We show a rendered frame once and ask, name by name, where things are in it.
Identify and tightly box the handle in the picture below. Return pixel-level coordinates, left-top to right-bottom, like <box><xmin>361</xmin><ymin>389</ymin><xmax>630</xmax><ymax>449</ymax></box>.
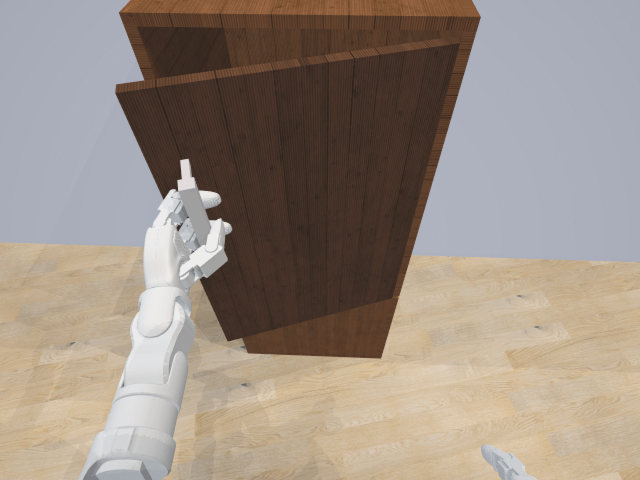
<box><xmin>177</xmin><ymin>159</ymin><xmax>211</xmax><ymax>247</ymax></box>

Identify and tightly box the left robot forearm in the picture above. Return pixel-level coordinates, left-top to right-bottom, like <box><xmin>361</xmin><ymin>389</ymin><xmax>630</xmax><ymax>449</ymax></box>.
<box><xmin>78</xmin><ymin>286</ymin><xmax>196</xmax><ymax>480</ymax></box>

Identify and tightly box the cupboard door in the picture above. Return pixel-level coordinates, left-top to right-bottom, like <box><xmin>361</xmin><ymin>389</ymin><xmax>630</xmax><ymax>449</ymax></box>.
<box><xmin>115</xmin><ymin>37</ymin><xmax>460</xmax><ymax>342</ymax></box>

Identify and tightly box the robot left hand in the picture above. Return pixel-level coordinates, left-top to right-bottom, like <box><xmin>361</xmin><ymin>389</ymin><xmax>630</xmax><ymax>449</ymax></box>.
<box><xmin>143</xmin><ymin>189</ymin><xmax>232</xmax><ymax>296</ymax></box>

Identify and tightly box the robot right hand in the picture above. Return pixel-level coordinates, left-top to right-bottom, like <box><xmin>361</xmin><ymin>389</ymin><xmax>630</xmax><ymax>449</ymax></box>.
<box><xmin>481</xmin><ymin>444</ymin><xmax>537</xmax><ymax>480</ymax></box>

